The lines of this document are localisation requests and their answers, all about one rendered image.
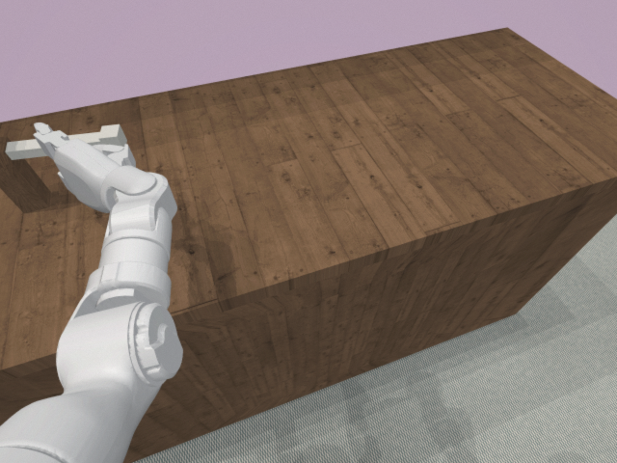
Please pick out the robot left hand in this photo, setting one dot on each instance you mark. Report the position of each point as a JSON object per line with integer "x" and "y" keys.
{"x": 82, "y": 167}

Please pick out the counter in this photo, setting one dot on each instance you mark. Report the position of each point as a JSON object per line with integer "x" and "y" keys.
{"x": 331, "y": 218}

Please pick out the tap lever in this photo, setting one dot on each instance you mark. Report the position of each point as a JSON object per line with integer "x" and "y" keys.
{"x": 108, "y": 135}

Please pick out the left robot forearm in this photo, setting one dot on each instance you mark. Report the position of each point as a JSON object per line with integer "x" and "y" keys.
{"x": 137, "y": 245}

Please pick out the robot left upper arm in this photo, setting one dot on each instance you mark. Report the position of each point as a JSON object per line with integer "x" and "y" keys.
{"x": 112, "y": 365}

